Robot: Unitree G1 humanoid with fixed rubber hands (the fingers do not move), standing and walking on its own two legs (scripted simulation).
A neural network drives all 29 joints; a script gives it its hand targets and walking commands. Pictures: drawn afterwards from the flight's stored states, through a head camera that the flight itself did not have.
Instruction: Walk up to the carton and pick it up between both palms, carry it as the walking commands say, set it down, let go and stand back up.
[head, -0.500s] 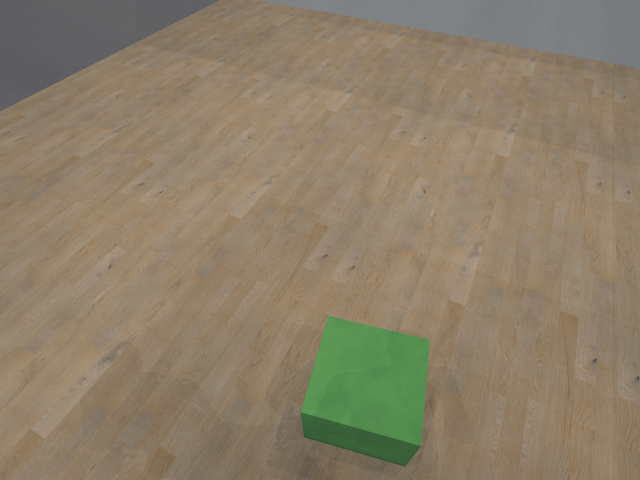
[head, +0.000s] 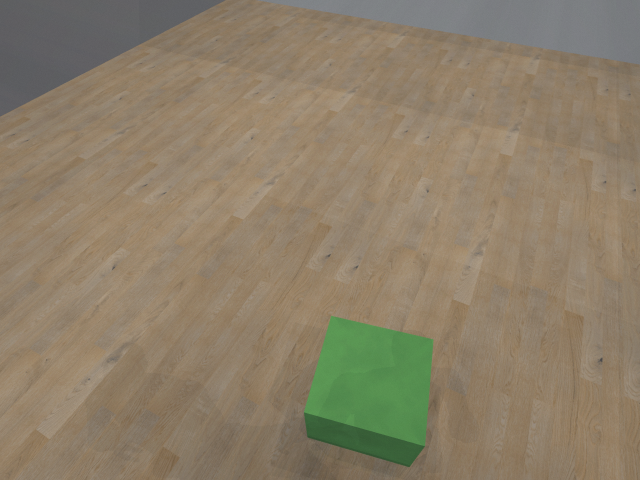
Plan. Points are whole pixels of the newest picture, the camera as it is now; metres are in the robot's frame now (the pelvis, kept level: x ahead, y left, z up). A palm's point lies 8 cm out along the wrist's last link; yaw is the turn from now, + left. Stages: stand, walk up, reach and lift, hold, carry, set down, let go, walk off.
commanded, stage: walk up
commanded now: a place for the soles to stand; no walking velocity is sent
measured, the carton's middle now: (369, 389) +0.47 -0.08 -0.64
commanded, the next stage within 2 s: reach and lift in 1.84 s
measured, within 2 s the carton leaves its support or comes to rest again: neither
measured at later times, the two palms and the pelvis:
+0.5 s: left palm out of the picture +0.06 +0.26 -0.12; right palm out of the picture +0.08 -0.26 -0.11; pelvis +0.00 +0.00 +0.00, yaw -1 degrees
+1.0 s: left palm out of the picture +0.06 +0.26 -0.12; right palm out of the picture +0.08 -0.26 -0.11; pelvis +0.00 +0.00 +0.00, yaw -2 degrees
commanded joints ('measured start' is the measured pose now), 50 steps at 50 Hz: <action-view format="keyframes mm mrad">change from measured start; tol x16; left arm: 1 27 133 33 -43 -1 0 0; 50 28 126 30 -67 -2 -19 3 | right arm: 1 29 -136 -27 -51 0 -11 -6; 50 30 -116 -19 -50 0 -12 4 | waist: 1 2 21 -28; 50 -6 -15 -32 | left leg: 1 -44 88 -79 -102 247 83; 8 -97 89 -115 -175 41 86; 12 47 -1 54 26 73 49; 17 -4 74 -26 -64 255 70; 22 -97 161 -187 -233 85 127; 28 39 4 51 3 77 49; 38 -86 168 -174 -238 90 125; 50 12 86 -14 -86 222 70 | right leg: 1 21 -81 120 -107 23 -60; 11 -73 -209 259 -288 -6 -132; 21 76 -35 135 -30 29 -16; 28 -82 -192 259 -276 0 -123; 37 60 -36 142 -38 34 -17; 44 -68 -168 266 -265 -3 -101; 50 -35 -89 175 -150 30 -67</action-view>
